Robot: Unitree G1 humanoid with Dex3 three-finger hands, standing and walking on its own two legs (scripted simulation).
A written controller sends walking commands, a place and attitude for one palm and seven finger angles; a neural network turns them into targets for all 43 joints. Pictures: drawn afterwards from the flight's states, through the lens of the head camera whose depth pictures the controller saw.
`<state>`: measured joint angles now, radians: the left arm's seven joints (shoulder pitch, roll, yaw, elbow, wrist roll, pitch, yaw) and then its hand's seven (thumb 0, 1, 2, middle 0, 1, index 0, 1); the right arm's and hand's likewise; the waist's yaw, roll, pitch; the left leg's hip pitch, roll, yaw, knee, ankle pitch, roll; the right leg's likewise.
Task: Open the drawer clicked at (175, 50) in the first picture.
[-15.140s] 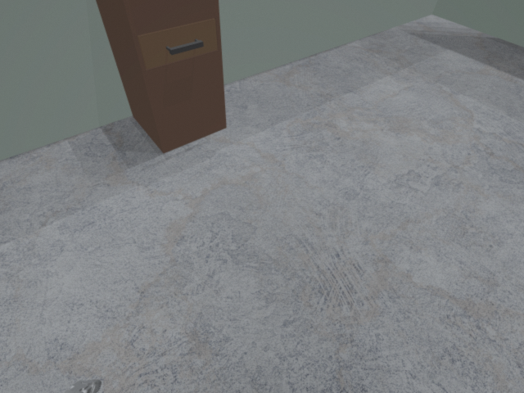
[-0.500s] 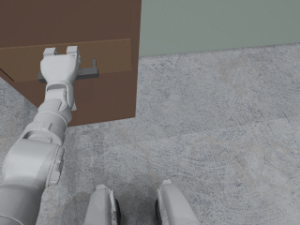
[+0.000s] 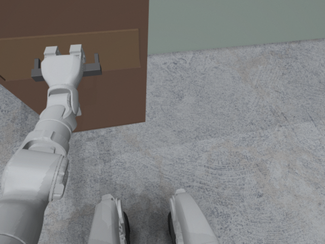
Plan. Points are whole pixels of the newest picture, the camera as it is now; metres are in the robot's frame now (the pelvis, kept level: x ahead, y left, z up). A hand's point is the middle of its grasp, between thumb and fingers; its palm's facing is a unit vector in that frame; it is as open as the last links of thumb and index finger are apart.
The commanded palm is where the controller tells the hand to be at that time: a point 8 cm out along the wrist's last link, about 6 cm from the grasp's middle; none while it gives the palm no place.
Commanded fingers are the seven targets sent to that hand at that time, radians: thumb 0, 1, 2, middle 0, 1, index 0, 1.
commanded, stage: lower the fingers behind the handle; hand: left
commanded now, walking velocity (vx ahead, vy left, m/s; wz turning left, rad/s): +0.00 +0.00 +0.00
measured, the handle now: (67, 65) +0.58 +0.19 -0.04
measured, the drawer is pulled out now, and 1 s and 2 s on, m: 0.00 0.00 0.02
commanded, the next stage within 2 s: close the thumb around the handle in 0.70 s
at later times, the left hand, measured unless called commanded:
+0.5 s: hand (70, 88) +0.53 +0.19 -0.06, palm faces -0.01 +0.00 -1.00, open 13.9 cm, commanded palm +0.52 +0.16 -0.01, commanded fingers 0.00 -0.50 0.30 -0.30 -1.20 -0.30 -1.20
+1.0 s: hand (68, 88) +0.53 +0.19 -0.06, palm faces -0.02 -0.01 -1.00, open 12.8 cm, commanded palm +0.52 +0.17 -0.01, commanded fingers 0.00 0.12 0.56 -0.34 -1.27 -0.34 -1.27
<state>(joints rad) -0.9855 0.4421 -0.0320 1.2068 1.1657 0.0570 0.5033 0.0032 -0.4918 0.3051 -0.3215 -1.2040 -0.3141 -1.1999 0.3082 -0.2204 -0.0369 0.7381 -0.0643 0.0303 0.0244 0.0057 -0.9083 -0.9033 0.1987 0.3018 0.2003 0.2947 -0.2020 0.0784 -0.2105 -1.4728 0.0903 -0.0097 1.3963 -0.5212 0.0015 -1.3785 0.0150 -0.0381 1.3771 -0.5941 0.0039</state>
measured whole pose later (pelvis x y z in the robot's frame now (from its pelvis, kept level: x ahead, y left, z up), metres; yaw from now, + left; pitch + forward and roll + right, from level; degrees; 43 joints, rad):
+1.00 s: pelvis -0.01 +0.00 -0.02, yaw -1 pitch +35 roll -4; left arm -0.97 0.47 -0.02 1.16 1.15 0.05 0.50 0.00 -0.32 0.38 -0.33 -1.22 -0.33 -1.22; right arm 0.30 -0.23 -0.04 0.75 -0.06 0.02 0.03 0.01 -0.91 -0.90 0.20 0.30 0.20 0.29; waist -0.19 0.08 -0.20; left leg -1.55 0.09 -0.02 1.48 -0.54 0.01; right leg -1.45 0.02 -0.04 1.46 -0.61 0.01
